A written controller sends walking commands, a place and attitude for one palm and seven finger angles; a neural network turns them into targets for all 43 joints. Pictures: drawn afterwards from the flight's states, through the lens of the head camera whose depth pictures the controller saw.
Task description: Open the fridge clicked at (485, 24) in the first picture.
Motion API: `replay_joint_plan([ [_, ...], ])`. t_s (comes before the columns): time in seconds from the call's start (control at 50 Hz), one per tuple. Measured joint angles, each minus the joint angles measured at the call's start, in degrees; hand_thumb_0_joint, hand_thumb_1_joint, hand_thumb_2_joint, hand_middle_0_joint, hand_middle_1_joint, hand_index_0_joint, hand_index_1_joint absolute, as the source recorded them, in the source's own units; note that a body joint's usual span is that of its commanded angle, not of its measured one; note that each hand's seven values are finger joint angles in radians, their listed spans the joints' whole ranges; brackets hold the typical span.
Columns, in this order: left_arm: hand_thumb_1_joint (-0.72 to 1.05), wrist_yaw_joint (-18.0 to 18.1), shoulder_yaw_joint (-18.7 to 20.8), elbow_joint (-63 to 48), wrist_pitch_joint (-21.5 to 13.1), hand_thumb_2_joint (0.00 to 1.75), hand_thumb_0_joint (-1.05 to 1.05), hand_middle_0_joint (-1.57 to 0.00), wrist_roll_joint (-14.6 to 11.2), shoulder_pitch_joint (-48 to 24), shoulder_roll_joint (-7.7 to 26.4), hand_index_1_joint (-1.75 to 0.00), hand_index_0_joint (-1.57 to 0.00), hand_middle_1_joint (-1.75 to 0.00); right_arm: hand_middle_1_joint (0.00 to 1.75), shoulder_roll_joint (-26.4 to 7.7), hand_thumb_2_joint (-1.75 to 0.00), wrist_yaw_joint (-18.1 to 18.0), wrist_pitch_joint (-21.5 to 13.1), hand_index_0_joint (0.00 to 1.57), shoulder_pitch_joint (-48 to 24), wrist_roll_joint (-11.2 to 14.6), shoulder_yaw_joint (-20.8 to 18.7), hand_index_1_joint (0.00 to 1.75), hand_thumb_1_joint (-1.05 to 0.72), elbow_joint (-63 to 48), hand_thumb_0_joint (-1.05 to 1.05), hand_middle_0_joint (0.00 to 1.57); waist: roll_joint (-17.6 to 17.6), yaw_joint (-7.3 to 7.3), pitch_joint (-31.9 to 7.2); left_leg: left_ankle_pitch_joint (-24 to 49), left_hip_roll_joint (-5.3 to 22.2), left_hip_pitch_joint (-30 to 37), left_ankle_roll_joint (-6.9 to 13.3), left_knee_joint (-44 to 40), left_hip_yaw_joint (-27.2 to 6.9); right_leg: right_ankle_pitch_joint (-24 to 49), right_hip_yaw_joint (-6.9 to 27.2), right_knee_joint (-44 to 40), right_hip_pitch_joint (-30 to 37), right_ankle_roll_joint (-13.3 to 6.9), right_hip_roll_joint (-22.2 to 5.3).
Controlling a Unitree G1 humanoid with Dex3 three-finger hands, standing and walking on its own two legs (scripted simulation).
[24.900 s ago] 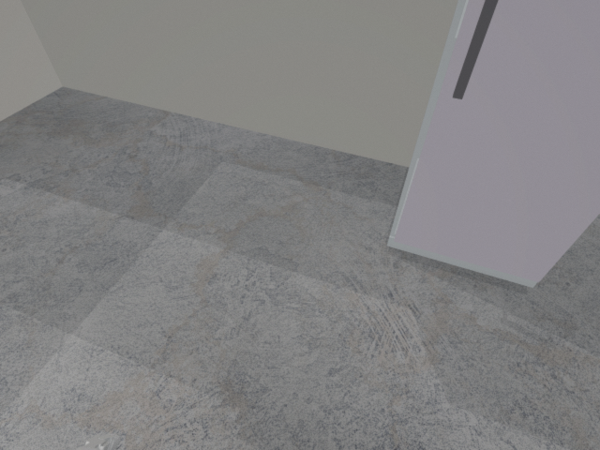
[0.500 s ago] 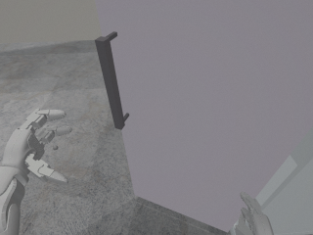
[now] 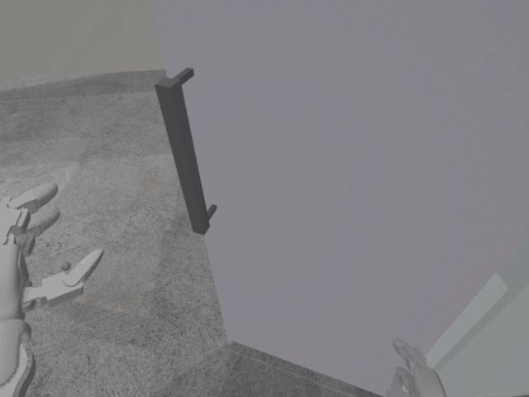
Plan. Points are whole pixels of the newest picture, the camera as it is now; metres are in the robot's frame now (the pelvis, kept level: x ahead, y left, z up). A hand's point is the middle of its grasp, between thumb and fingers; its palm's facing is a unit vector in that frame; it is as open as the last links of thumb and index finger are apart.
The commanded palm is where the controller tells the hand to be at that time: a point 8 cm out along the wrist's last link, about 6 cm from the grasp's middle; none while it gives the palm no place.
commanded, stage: draw the hand back to the body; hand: left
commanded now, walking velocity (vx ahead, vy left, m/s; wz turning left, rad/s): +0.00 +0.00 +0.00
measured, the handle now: (194, 161) +0.43 +0.19 +0.15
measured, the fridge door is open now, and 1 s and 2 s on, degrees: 64 64 64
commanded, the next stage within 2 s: step back with the hand held close in 0.54 s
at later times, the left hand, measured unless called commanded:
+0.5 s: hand (63, 282) +0.18 +0.26 +0.16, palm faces +0.50 -0.78 -0.37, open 7.4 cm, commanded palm +0.13 +0.29 +0.17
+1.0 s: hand (53, 299) +0.16 +0.27 +0.15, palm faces +0.34 -0.80 -0.50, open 7.4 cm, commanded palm +0.11 +0.31 +0.17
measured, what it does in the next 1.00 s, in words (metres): stands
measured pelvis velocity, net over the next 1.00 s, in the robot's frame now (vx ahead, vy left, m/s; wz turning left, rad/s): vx -0.04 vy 0.01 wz -0.01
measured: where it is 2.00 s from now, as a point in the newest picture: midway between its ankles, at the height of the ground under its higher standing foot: outside the picture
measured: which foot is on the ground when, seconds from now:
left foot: down 0.00-1.00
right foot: down 0.00-1.00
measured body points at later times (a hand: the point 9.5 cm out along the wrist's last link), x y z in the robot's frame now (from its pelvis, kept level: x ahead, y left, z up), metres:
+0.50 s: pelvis +0.00 -0.01 +0.00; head -0.03 -0.03 +0.45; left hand +0.15 +0.30 +0.18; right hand +0.19 -0.23 -0.08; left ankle +0.01 +0.11 -0.74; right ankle -0.03 -0.14 -0.74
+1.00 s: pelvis -0.04 +0.01 +0.00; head -0.02 +0.02 +0.45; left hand +0.14 +0.31 +0.18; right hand +0.15 -0.23 -0.08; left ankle +0.01 +0.11 -0.74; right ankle -0.03 -0.14 -0.74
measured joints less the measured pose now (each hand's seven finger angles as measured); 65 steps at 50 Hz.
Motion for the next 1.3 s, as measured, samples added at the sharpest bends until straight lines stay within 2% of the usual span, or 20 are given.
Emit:
replay_joint_plan([
  [0.24,0.72,-0.28,0.95,-4.25,1.02,0.82,0.01,-0.22,-0.14,4.56,0.36,-0.41,-0.22,-0.41,0.30,-0.11,-0.90,0.30,2.27,0.21,-0.29,-0.12,-0.53,0.30,-0.91,-1.75,0.01,0.21,0.02,0.77,0.24,-0.04,0.44,0.86,-0.38,-0.60,-0.39,0.20,-0.41,-1.31,1.30,-0.32,0.50],
  [0.38,0.85,0.15,0.87,-3.32,1.25,0.88,0.01,-0.22,-0.26,3.50,-0.26,-0.33,-0.21,-0.33,0.30,-0.19,-0.90,-0.21,2.60,0.21,-0.45,-0.10,-0.51,0.30,-0.91,-1.32,0.01,0.21,0.40,0.97,0.89,0.50,0.62,0.99,-0.63,-0.95,-0.96,0.41,-0.96,-1.45,1.54,-0.64,0.74],
  [0.7,0.89,-0.01,0.71,-2.95,0.23,0.90,0.01,-0.21,-0.27,3.59,-0.17,-0.30,-0.21,-0.31,0.30,-0.38,-0.90,-0.60,2.57,0.21,0.05,0.05,-0.83,0.30,-0.91,-0.91,0.01,0.21,0.62,0.21,1.02,0.96,1.53,1.02,-1.01,-0.95,-1.12,1.38,-1.06,-2.52,2.03,-1.08,1.68],
  [0.8,0.89,0.29,2.16,-3.87,-2.85,0.90,0.01,-0.21,0.63,3.09,0.89,-0.30,-0.21,-0.30,0.30,-1.03,-0.90,0.12,5.37,0.21,-1.94,0.24,-0.89,0.30,-0.91,-2.85,0.01,0.21,0.79,-1.68,0.89,0.74,1.96,-4.76,-0.71,2.01,-1.59,2.40,-1.40,-1.85,-2.60,-0.77,2.06],
  [0.94,0.89,0.02,1.97,-8.91,-3.42,0.90,0.01,-0.22,0.55,9.77,3.33,-0.30,-0.21,-0.30,0.30,-0.67,-0.90,-0.09,8.58,0.21,-2.65,0.77,-1.96,0.30,-0.91,-7.09,0.01,0.21,-0.84,-3.60,1.88,1.85,0.78,-8.77,0.68,2.76,0.25,2.96,0.43,1.08,-8.18,0.56,0.67],
  [1.04,0.89,0.63,3.94,-10.87,-4.47,0.90,0.01,-0.22,0.34,11.33,5.92,-0.30,-0.21,-0.31,0.30,0.02,-0.90,-0.51,9.05,0.20,-1.66,1.06,-1.84,0.30,-0.91,-8.09,0.01,0.21,-2.22,-3.43,2.08,2.57,0.26,-10.85,1.53,3.97,0.50,3.65,0.72,2.53,-10.35,1.21,0.10],
  [1.1,0.89,1.26,5.28,-10.69,-5.49,0.90,0.01,-0.22,0.65,10.34,6.17,-0.30,-0.21,-0.31,0.30,0.23,-0.90,-0.59,8.32,0.20,-1.07,1.14,-1.49,0.30,-0.91,-8.25,0.01,0.21,-2.58,-3.09,2.22,3.07,0.03,-12.25,2.02,5.07,0.29,4.04,0.53,3.72,-11.63,1.32,-0.14],
  [1.22,0.89,1.93,5.98,-8.37,-7.32,0.90,0.01,-0.22,2.14,7.53,3.88,-0.30,-0.21,-0.30,0.30,0.34,-0.90,-0.44,5.79,0.21,-0.06,1.31,-1.08,0.30,-0.91,-7.77,0.01,0.21,-1.66,-3.08,2.55,3.04,-0.33,-15.98,2.77,9.06,-1.41,3.51,0.91,7.38,-14.21,1.19,0.62],
  [1.3,0.89,2.15,4.95,-8.56,-8.10,0.90,0.01,-0.21,2.52,7.96,1.87,-0.30,-0.21,-0.30,0.30,0.64,-0.90,-0.07,4.69,0.21,0.51,0.94,-1.02,0.30,-0.91,-6.19,0.01,0.21,-1.72,-2.51,2.14,-1.99,-0.41,-18.32,2.35,11.68,-2.05,3.77,0.93,7.51,-15.45,0.57,0.98],
])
